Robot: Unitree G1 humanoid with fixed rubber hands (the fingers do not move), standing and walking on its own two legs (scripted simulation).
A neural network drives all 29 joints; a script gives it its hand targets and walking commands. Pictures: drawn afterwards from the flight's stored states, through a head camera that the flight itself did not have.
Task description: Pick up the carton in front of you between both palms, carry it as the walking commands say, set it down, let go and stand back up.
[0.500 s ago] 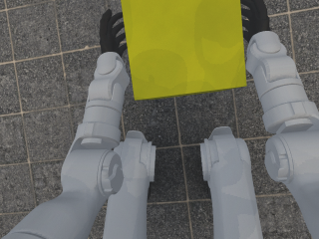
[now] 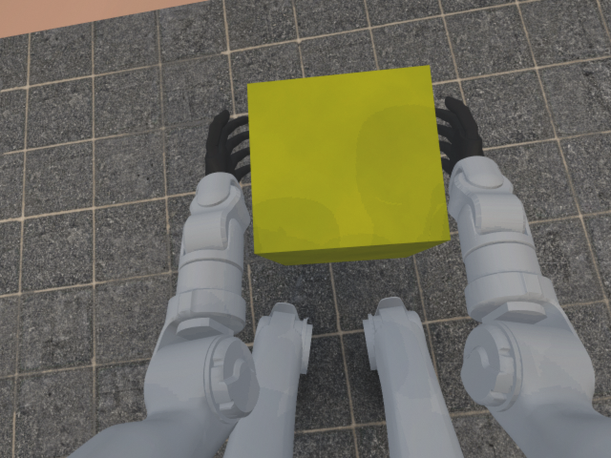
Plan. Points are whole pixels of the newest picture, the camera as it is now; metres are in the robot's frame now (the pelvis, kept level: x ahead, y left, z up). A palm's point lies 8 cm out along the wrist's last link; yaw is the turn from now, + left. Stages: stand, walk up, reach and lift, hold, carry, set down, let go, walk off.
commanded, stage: reach and lift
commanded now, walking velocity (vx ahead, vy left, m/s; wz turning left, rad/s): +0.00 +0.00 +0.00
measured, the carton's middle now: (341, 187) +0.47 -0.02 -0.13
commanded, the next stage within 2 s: none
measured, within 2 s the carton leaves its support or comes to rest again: neither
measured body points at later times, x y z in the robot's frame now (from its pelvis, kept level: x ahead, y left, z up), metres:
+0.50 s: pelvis +0.05 +0.00 +0.14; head +0.18 -0.01 +0.57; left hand +0.44 +0.14 +0.10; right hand +0.44 -0.17 +0.09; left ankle +0.10 +0.13 -0.48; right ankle +0.11 -0.13 -0.48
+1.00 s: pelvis +0.10 +0.00 +0.25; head +0.10 +0.00 +0.70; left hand +0.41 +0.15 +0.25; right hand +0.40 -0.16 +0.24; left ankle +0.10 +0.13 -0.48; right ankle +0.11 -0.13 -0.48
